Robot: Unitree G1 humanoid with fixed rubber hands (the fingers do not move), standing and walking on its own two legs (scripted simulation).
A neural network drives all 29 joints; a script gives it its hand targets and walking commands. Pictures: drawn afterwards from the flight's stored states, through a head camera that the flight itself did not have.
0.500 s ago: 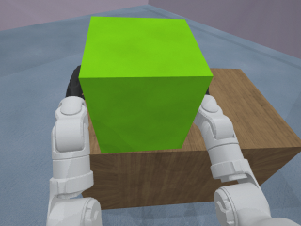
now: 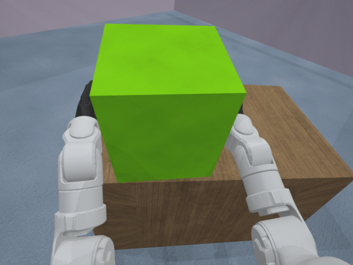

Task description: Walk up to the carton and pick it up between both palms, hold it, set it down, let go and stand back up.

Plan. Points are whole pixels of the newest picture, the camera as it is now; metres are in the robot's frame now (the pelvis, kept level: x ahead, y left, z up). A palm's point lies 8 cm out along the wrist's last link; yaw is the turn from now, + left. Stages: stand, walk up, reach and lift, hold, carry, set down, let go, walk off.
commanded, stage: hold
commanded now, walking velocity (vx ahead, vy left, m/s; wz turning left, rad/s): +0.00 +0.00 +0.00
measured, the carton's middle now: (163, 108) +0.36 +0.01 +0.21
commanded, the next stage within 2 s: none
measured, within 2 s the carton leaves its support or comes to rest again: neither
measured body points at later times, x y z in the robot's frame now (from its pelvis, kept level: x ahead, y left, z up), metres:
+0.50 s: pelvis -0.01 +0.01 +0.00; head -0.04 +0.05 +0.45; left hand +0.36 +0.17 +0.20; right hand +0.37 -0.13 +0.20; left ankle +0.04 +0.13 -0.75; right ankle -0.01 -0.09 -0.75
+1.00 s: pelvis +0.01 +0.01 +0.00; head -0.01 +0.05 +0.45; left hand +0.37 +0.16 +0.18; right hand +0.38 -0.14 +0.19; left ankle +0.04 +0.13 -0.75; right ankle -0.01 -0.09 -0.75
